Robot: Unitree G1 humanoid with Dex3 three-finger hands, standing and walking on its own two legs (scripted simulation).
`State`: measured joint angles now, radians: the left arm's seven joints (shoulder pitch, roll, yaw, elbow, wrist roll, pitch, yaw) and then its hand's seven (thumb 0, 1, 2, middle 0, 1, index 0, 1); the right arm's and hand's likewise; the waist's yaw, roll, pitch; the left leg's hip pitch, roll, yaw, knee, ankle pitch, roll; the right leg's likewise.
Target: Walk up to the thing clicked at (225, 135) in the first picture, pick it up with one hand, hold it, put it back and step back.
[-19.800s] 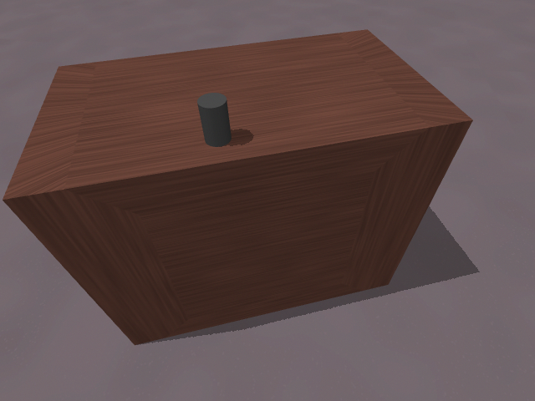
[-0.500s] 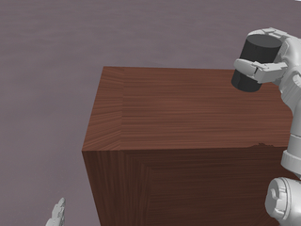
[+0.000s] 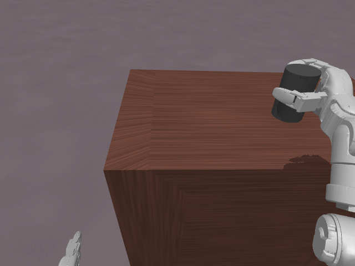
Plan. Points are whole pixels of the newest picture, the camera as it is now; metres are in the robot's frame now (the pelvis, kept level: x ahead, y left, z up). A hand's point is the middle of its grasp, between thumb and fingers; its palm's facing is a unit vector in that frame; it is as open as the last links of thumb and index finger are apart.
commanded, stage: crouch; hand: right
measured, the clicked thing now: (294, 93) +0.38 -0.20 +0.26
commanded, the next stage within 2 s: lower in 0.64 s
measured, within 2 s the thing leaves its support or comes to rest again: neither
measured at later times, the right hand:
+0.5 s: hand (285, 94) +0.43 -0.22 +0.23, palm faces +0.23 +0.97 -0.02, open 9.4 cm
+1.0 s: hand (276, 108) +0.45 -0.22 +0.17, palm faces +0.22 +0.98 -0.02, open 9.4 cm
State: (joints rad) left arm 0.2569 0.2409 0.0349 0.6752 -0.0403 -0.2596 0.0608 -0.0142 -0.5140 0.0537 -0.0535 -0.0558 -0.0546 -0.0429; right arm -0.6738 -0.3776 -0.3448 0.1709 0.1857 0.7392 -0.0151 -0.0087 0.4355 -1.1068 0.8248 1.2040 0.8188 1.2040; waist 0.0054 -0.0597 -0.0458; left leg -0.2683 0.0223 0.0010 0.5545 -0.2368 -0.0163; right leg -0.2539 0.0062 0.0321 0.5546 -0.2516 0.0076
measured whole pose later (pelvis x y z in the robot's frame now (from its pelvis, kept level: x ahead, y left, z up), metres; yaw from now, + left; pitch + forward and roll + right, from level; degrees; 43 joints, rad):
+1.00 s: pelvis +0.02 +0.00 +0.00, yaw +1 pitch +3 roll +0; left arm 0.25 0.23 0.07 0.62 -0.02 -0.23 0.06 -0.01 -0.52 0.06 -0.06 -0.05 -0.05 -0.04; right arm -0.68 -0.41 -0.36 0.66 0.14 0.21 0.06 -0.01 0.44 -1.11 0.83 1.20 0.82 1.20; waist 0.04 -0.03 -0.05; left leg -0.37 0.01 -0.02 0.56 -0.25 -0.02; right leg -0.35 0.00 0.01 0.57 -0.28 0.01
